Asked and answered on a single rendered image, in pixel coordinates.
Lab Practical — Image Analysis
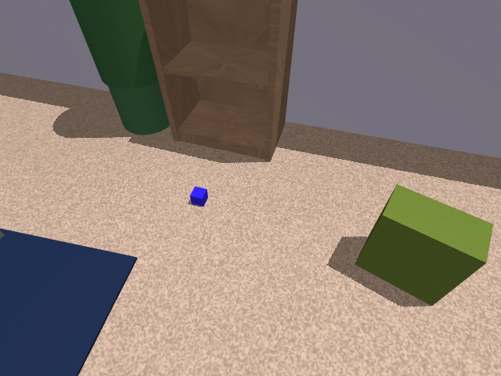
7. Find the bookshelf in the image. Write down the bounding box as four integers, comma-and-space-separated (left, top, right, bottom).
139, 0, 297, 162

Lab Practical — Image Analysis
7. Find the potted plant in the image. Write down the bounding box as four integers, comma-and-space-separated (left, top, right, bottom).
70, 0, 170, 135

